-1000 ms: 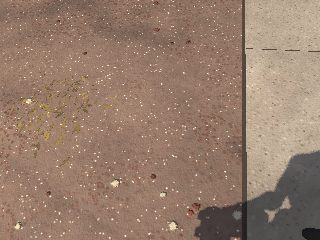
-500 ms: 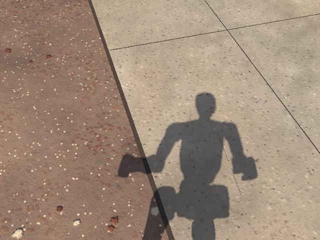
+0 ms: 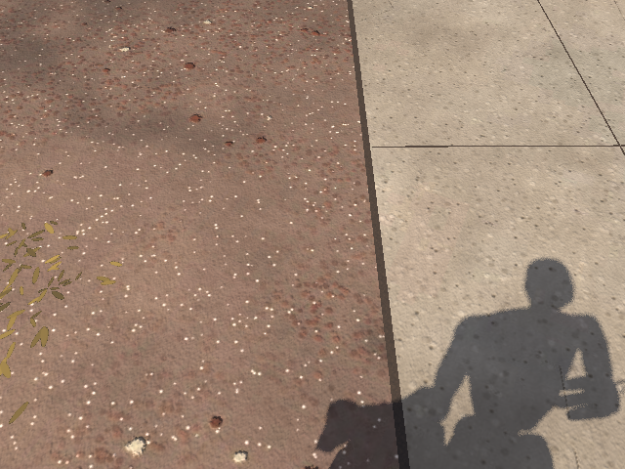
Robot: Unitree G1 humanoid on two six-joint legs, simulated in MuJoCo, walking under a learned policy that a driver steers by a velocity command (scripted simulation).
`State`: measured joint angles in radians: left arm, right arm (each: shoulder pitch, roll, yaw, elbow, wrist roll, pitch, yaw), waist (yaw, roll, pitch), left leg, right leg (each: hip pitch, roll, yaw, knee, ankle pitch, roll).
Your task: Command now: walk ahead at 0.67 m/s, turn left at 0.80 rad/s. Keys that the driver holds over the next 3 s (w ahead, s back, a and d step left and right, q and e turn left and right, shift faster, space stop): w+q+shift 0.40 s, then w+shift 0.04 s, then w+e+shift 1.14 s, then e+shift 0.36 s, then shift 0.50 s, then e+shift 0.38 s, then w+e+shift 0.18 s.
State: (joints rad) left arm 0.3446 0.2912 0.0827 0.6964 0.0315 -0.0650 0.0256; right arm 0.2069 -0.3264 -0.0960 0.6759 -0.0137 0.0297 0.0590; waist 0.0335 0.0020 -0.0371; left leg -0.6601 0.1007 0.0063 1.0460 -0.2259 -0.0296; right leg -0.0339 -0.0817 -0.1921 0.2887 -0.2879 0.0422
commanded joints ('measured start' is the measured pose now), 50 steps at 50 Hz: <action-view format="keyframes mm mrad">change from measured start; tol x64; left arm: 1 -16 161 39 -40 26 -18 -13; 50 140 201 38 135 -47 -24 -42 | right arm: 1 -184 -42 4 -129 -32 12 63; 50 -299 -43 120 -150 -25 -118 -30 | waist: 1 21 -148 139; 50 41 -42 85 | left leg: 1 -104 23 40 -93 20 35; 9 718 -235 190 -343 -182 219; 11 914 125 -809 -827 -696 340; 32 790 42 -47 -310 1368 139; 35 -63 -233 -127 539 -128 79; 50 346 -95 -8 -513 299 2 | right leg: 1 -39 -264 103 -220 -250 -129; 9 -186 -191 -148 617 697 -89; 12 -942 26 242 1183 -160 -12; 32 -40 192 46 267 159 -188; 34 423 -146 828 194 -282 -430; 50 -190 38 578 -65 507 -232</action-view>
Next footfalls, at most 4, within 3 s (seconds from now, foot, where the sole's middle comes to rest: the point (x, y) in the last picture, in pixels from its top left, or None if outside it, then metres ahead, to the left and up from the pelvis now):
0.18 left None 0.20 0.18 -0.78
0.64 right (221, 395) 0.68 0.26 -0.78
1.08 left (115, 280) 1.00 0.59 -0.78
1.52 right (218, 179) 1.40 0.37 -0.78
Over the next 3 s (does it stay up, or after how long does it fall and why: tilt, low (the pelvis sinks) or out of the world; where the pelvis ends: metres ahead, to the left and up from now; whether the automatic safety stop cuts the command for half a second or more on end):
stays up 1.58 0.32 -0.02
